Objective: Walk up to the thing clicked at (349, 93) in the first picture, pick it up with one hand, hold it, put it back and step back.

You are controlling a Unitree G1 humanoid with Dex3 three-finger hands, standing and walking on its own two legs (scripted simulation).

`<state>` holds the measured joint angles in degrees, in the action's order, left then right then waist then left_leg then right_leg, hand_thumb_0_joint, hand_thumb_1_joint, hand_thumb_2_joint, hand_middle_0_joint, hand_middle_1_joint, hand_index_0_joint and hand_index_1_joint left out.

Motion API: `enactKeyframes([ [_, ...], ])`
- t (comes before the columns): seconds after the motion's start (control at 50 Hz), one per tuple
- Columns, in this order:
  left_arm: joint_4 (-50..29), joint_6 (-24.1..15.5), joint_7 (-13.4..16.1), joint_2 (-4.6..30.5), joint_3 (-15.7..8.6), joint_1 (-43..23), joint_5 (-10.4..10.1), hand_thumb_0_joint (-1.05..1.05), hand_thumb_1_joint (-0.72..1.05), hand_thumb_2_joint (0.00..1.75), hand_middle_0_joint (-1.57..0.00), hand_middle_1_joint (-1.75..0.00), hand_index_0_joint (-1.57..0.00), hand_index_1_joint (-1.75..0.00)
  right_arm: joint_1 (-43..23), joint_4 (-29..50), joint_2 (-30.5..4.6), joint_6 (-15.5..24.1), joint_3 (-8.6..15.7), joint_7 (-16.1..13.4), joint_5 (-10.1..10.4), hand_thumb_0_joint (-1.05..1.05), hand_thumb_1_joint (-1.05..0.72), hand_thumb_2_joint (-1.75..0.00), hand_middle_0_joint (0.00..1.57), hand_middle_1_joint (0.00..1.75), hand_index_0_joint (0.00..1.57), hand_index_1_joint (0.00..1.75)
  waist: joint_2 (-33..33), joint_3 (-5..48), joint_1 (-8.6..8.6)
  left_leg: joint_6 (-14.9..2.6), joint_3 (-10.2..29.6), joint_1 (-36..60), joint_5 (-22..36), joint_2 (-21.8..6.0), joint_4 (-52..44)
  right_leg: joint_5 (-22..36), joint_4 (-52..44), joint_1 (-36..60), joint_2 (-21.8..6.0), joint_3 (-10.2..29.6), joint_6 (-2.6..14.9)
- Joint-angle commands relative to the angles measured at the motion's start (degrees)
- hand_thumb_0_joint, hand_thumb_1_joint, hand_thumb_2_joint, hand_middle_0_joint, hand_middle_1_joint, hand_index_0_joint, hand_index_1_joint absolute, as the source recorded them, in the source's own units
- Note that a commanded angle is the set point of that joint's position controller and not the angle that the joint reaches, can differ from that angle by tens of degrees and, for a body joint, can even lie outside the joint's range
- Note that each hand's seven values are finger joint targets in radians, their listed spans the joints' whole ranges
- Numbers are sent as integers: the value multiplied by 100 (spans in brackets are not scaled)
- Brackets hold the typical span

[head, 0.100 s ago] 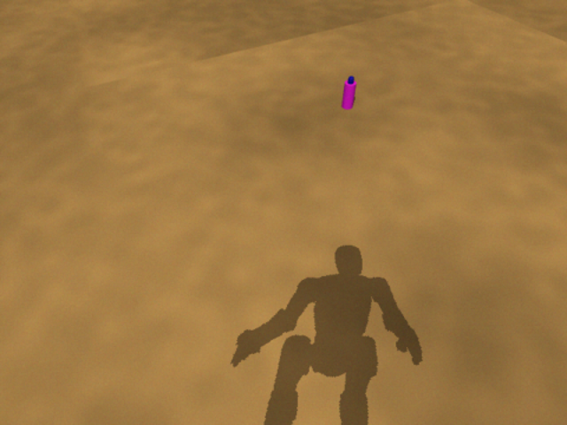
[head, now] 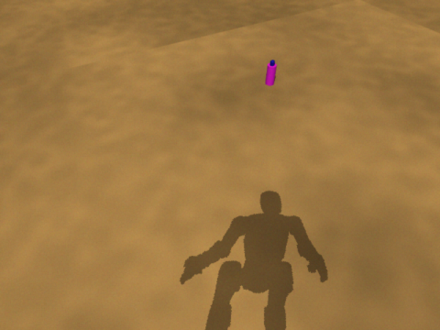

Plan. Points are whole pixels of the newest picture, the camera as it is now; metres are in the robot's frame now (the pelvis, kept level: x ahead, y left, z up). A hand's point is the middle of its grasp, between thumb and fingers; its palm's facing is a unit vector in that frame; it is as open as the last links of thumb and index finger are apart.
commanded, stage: stand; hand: left
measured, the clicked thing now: (271, 72) +2.00 -0.33 -0.68
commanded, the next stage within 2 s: walk up in 1.02 s
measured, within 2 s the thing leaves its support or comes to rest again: neither
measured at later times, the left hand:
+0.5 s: hand out of the picture +0.08 +0.25 -0.16, palm faces -0.03 -0.94 -0.34, open 7.4 cm
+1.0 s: hand out of the picture +0.07 +0.25 -0.16, palm faces -0.03 -0.94 -0.34, open 7.4 cm
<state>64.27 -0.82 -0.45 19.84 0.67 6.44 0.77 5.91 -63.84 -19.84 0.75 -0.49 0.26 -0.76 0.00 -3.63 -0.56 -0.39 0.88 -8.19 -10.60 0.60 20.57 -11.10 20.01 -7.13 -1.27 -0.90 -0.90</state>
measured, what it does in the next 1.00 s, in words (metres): stands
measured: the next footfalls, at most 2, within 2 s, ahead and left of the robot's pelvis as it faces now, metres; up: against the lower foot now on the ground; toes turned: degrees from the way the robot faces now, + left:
right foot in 1.36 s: +0.19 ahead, -0.24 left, +0.00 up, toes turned -14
left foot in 1.82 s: +0.51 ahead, -0.04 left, +0.00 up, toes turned -6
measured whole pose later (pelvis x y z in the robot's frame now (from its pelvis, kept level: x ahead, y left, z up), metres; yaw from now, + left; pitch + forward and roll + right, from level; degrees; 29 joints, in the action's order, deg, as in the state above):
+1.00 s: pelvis +0.01 +0.00 +0.00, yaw +0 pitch -2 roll +0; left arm 64.0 -0.7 -0.4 19.9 0.5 6.8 0.8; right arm 6.3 -63.9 -20.2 0.7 -0.5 0.2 -0.8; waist 0.0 -3.2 -0.5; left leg -0.2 1.1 -6.8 -10.2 0.6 18.9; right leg -10.9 18.6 -5.8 -1.3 -1.2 -0.8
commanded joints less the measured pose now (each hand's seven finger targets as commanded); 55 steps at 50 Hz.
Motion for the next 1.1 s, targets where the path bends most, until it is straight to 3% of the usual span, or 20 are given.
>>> enactKeyframes([
  [0.0,-328,-99,96,1175,-260,-168,-10,0,90,90,-20,-30,-20,-30,-187,336,-1192,115,245,-82,33,0,-90,-90,20,30,20,30,11,582,28,-140,547,120,842,-742,-296,751,-307,163,-628,500,210],
  [0.32,-352,-89,101,1185,-283,-215,-8,0,90,90,-20,-30,-20,-30,-259,368,-1208,132,254,-95,32,0,-90,-90,20,30,20,30,39,625,8,-110,567,221,1162,-763,-342,908,-312,294,-646,464,215],
  [0.48,-334,-80,92,1175,-293,-200,-11,0,90,90,-20,-30,-20,-30,-175,343,-1191,130,235,-84,35,0,-90,-90,20,30,20,30,23,491,26,-110,566,116,871,-745,-439,701,-346,264,-634,457,214],
  [0.6,-349,-102,94,1184,-287,-170,-14,0,90,90,-20,-30,-20,-30,-193,354,-1208,141,238,-91,38,0,-90,-90,20,30,20,30,41,588,21,-123,560,200,1144,-756,-370,960,-359,315,-661,485,196],
  [0.88,-334,-98,97,1190,-274,-144,-23,0,90,90,-20,-30,-20,-30,-174,312,-1206,108,242,-84,32,0,-90,-90,20,30,20,30,-17,465,31,-99,578,147,739,-734,-423,586,-451,187,-653,510,209],
  [0.98,-343,-99,106,1233,-289,-117,-10,0,90,90,-20,-30,-20,-30,-167,337,-1211,121,246,-81,35,0,-90,-90,20,30,20,30,-24,524,32,-106,582,202,902,-745,-433,737,-398,229,-650,489,216],
  [1.0,-829,-146,-147,1854,-758,135,133,0,90,90,-20,-30,-20,-30,278,729,-1923,292,733,39,-119,0,-90,-90,20,30,20,30,-199,1275,152,-511,592,842,-2248,-756,88,-2069,143,-410,-355,663,413],
  [1.02,-879,-114,-243,1731,-729,-300,159,0,90,90,-20,-30,-20,-30,410,625,-2005,324,822,92,-162,0,-90,-90,20,30,20,30,114,729,359,-636,845,1059,-3100,-925,-66,-2592,610,-1723,-277,542,395],
  [1.04,-1153,-109,-320,1470,-696,-851,176,0,90,90,-20,-30,-20,-30,851,604,-2072,354,929,100,-173,0,-90,-90,20,30,20,30,594,292,696,-939,1557,1505,-3653,-1451,-619,-2189,1456,-3028,-146,247,319],
  [1.06,-1342,-118,-352,1317,-667,-1150,194,0,90,90,-20,-30,-20,-30,1103,627,-2168,401,1012,100,-174,0,-90,-90,20,30,20,30,1065,-71,869,-1298,2442,1520,-3628,-2338,-1278,-1723,2668,-3855,-141,185,288],
  [1.08,-1433,-168,-362,1385,-671,-1199,195,0,90,90,-20,-30,-20,-30,943,756,-2254,451,1034,106,-158,0,-90,-90,20,30,20,30,724,-336,751,-1488,2772,1091,-3418,-2726,-1476,-1576,3023,-3949,-460,727,303],
])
